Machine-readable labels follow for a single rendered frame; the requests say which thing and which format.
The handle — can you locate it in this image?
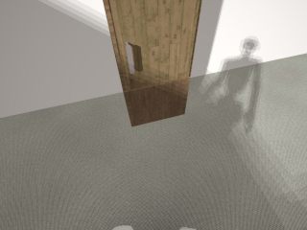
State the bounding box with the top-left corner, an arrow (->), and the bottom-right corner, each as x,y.
126,41 -> 135,74

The cupboard door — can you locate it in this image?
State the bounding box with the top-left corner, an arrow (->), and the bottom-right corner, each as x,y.
109,0 -> 201,90

